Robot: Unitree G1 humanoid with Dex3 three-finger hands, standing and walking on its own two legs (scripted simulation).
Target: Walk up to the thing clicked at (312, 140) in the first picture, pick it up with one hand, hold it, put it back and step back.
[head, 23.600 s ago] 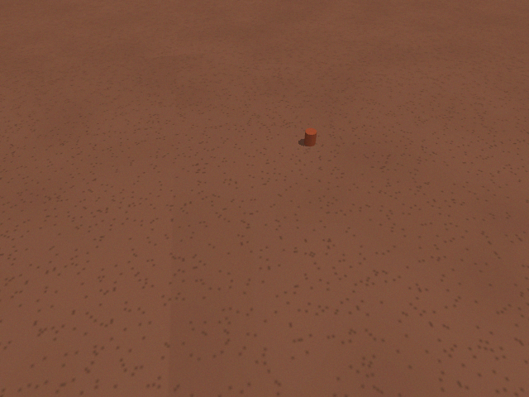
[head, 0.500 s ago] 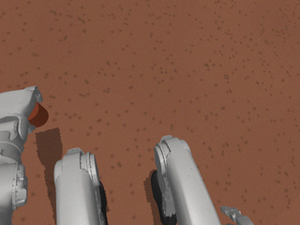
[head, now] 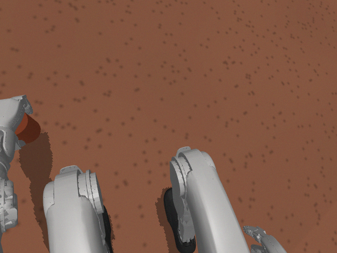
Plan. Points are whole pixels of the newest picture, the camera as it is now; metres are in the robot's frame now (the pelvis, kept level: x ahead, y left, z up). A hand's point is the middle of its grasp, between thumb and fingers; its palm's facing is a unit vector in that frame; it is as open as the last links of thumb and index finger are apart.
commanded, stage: lower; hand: left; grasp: from above
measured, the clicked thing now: (19, 126) +0.44 +0.31 -0.22
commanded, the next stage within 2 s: rest in 0.06 s
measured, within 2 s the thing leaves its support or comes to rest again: rests again in 0.80 s
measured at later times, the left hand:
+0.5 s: hand (24, 129) +0.44 +0.31 -0.23, palm faces -0.45 -0.12 -0.88, open 9.9 cm
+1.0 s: hand (27, 129) +0.44 +0.31 -0.26, palm faces -0.42 -0.12 -0.90, open 9.9 cm
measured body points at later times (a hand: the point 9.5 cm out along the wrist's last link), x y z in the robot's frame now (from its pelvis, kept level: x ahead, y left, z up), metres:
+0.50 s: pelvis +0.00 +0.00 -0.03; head +0.26 +0.07 +0.33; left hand +0.46 +0.31 -0.18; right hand +0.06 -0.27 -0.13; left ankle +0.08 +0.13 -0.30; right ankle +0.09 -0.12 -0.30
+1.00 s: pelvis +0.00 +0.00 -0.04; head +0.26 +0.10 +0.32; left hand +0.46 +0.31 -0.21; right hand +0.06 -0.26 -0.12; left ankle +0.08 +0.13 -0.30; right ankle +0.09 -0.12 -0.30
